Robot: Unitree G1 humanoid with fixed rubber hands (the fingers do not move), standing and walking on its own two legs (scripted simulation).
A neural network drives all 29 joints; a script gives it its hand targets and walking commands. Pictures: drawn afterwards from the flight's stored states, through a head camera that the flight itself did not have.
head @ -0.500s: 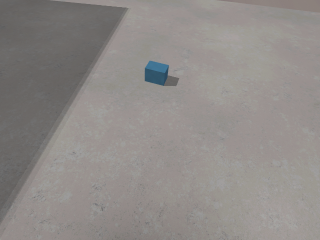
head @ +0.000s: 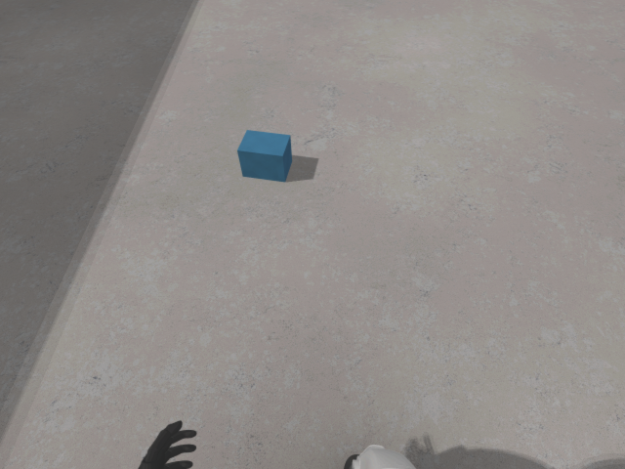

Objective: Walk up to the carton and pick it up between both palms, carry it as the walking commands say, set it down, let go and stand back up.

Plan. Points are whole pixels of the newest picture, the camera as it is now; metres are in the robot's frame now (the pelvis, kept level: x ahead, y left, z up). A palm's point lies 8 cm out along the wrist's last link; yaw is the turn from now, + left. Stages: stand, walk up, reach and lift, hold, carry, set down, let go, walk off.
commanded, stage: walk up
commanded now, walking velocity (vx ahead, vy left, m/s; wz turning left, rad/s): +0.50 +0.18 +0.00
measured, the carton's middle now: (266, 156) +1.43 +0.12 -0.68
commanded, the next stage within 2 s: none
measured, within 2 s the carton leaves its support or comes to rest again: neither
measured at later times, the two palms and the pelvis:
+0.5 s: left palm out of the picture +0.13 +0.29 -0.13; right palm (382, 285) +0.41 -0.14 -0.12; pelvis +0.26 +0.08 +0.00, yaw +0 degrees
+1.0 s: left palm (171, 185) +0.69 +0.26 -0.11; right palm (404, 303) +0.38 -0.18 -0.12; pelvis +0.53 +0.03 +0.00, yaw +1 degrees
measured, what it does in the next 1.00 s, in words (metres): walks ahead: left foot, then right foot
